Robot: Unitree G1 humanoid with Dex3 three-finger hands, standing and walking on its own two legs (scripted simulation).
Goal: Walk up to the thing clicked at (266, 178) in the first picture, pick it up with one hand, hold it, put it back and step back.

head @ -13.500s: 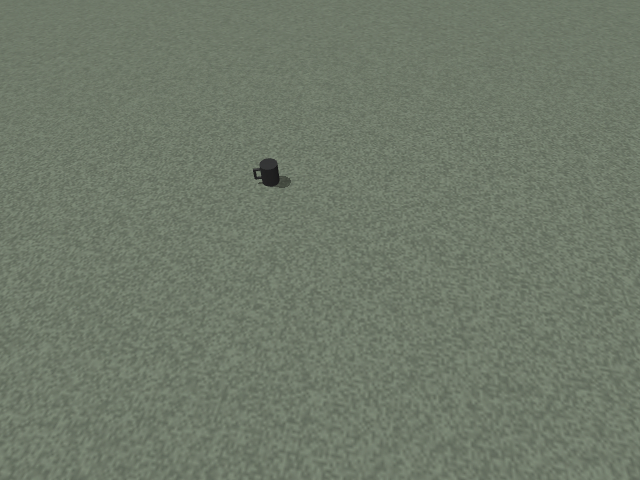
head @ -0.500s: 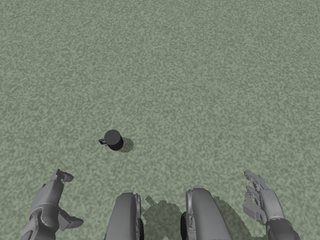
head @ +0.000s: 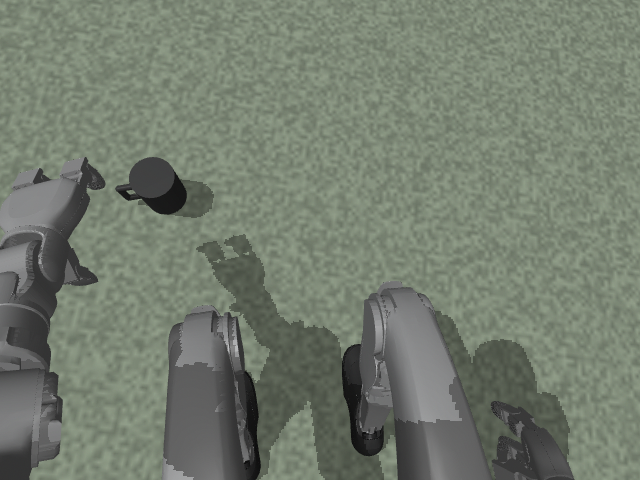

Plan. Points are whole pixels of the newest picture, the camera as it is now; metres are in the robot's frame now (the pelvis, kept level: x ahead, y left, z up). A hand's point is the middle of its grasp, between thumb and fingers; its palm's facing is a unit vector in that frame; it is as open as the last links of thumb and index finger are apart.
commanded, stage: rise first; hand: left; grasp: from above
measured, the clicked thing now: (151, 188) +0.59 +0.27 -0.38
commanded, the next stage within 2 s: none
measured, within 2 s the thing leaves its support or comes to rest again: neither
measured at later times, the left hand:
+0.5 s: hand (105, 212) +0.49 +0.29 -0.22, palm faces -0.46 -0.01 -0.89, open 14.0 cm
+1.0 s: hand (118, 201) +0.52 +0.28 -0.25, palm faces -0.47 -0.02 -0.88, open 13.9 cm
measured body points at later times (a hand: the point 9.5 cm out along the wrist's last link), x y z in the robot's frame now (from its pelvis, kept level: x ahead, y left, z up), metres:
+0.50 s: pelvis +0.00 +0.02 -0.06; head +0.26 +0.06 +0.31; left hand +0.51 +0.29 -0.17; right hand +0.04 -0.26 -0.17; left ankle +0.08 +0.12 -0.40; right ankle +0.10 -0.12 -0.40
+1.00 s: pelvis +0.00 +0.01 -0.08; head +0.28 +0.06 +0.27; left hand +0.54 +0.28 -0.20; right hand +0.01 -0.27 -0.17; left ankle +0.08 +0.12 -0.40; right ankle +0.10 -0.12 -0.40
